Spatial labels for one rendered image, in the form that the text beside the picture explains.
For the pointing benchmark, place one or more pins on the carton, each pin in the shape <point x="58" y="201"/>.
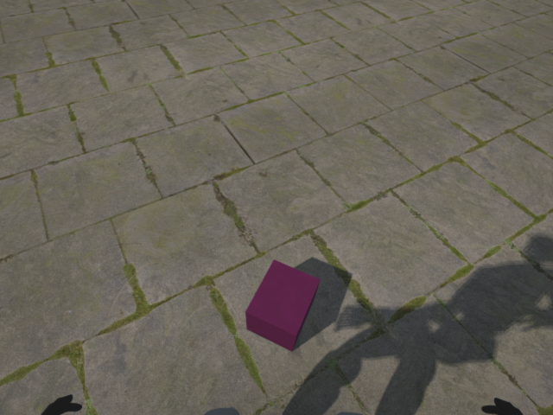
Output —
<point x="281" y="304"/>

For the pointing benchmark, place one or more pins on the robot right hand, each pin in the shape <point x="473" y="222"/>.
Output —
<point x="501" y="407"/>

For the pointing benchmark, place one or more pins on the robot left hand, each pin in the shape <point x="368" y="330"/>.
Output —
<point x="62" y="405"/>

